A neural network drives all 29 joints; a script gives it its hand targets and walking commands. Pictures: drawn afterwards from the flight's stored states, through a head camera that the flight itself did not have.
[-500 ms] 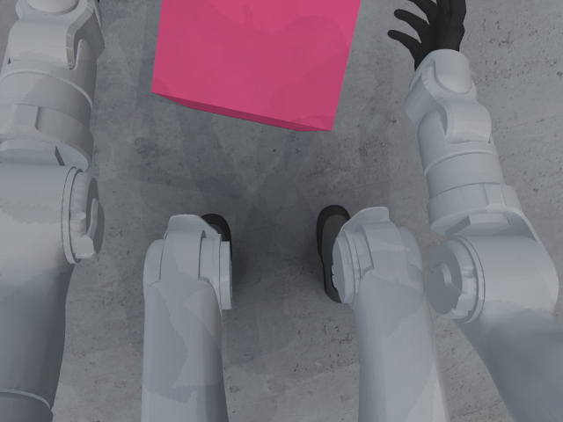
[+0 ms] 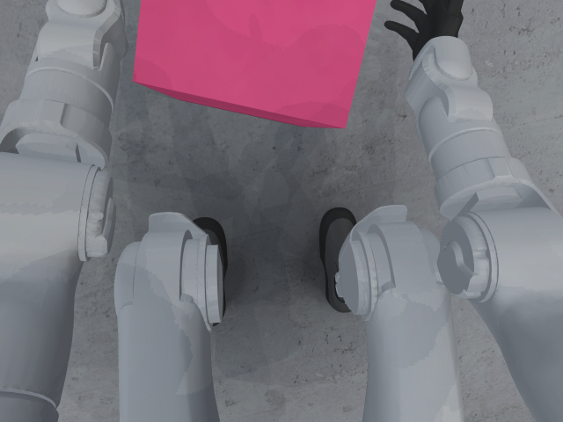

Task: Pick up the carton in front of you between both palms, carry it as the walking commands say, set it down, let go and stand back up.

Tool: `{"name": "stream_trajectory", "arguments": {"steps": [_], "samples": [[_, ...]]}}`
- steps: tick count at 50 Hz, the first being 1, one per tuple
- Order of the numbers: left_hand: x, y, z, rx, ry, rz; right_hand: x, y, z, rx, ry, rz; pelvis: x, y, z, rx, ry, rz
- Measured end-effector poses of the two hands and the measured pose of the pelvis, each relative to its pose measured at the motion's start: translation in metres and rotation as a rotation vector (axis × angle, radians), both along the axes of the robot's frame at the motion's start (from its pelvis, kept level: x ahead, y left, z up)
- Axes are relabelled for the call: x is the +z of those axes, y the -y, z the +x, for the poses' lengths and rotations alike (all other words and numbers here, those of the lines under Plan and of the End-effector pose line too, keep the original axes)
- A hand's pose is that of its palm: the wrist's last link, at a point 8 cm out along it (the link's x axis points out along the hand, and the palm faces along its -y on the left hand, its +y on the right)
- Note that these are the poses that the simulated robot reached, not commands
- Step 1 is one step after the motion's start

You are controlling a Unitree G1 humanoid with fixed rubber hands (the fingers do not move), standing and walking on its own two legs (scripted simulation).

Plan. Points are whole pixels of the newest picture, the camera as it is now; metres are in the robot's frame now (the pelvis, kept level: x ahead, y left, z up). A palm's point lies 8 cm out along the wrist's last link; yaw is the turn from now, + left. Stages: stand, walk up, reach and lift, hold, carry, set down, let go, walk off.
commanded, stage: reach and lift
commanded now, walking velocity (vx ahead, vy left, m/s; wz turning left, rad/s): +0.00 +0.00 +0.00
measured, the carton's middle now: (257, 31) +0.53 +0.05 -0.25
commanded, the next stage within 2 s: none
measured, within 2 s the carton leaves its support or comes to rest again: leaves its support in 0.52 s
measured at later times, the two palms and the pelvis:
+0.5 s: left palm out of the picture +0.55 +0.18 -0.17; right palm (417, 18) +0.53 -0.12 -0.15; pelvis +0.00 +0.00 +0.00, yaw +0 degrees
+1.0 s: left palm out of the picture +0.50 +0.19 +0.01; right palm (536, 1) +0.49 -0.11 +0.02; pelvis +0.00 -0.01 +0.08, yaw +5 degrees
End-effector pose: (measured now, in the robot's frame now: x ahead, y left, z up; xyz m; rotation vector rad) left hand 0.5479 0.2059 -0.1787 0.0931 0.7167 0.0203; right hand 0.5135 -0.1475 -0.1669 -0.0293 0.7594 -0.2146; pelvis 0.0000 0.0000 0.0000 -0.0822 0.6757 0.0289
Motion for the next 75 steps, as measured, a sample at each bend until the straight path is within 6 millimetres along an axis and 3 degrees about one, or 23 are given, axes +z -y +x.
{"name": "stream_trajectory", "arguments": {"steps": [8, 13, 23, 30, 34, 38, 48, 65, 75], "samples": [[0.002, 0.008, -0.003, -0.018, -0.013, -0.006, 0.003, -0.007, 0.0, 0.011, 0.004, 0.016, 0.004, 0.002, -0.006, 0.001, 0.0, 0.002], [0.004, 0.019, -0.002, -0.034, -0.018, -0.01, 0.005, -0.031, 0.007, 0.035, 0.008, 0.041, 0.006, 0.003, -0.008, 0.003, 0.007, 0.005], [0.007, 0.021, 0.002, -0.044, -0.071, 0.012, 0.008, -0.029, 0.013, -0.013, -0.013, 0.045, -0.001, -0.001, -0.001, 0.004, 0.006, 0.001], [0.016, 0.025, -0.007, -0.029, -0.04, -0.006, 0.029, -0.031, 0.015, -0.043, 0.047, 0.05, -0.003, -0.001, 0.004, 0.006, -0.012, 0.011], [0.042, 0.02, -0.015, -0.003, 0.006, -0.024, 0.051, -0.036, 0.005, -0.056, 0.098, 0.07, 0.003, 0.002, 0.004, 0.021, -0.022, 0.017], [0.084, 0.014, -0.026, 0.028, 0.036, -0.036, 0.085, -0.042, -0.007, -0.052, 0.131, 0.088, 0.016, 0.005, 0.001, 0.039, -0.023, 0.018], [0.177, 0.013, -0.048, 0.076, 0.002, -0.034, 0.171, -0.042, -0.023, -0.021, 0.097, 0.084, 0.072, 0.01, -0.004, 0.066, -0.049, 0.018], [0.268, 0.016, -0.076, 0.136, 0.026, -0.049, 0.268, -0.039, -0.034, 0.027, 0.119, 0.079, 0.151, 0.013, 0.014, 0.064, -0.046, 0.043], [0.333, 0.019, -0.095, 0.165, 0.02, -0.061, 0.333, -0.036, -0.046, 0.042, 0.112, 0.084, 0.205, 0.011, 0.033, 0.07, 0.033, 0.052]]}}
